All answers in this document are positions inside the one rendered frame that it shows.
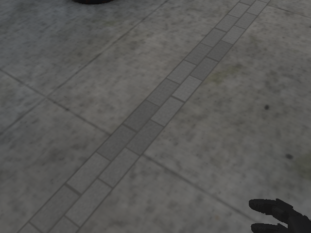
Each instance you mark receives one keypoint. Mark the right robot hand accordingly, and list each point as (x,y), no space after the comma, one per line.
(284,212)

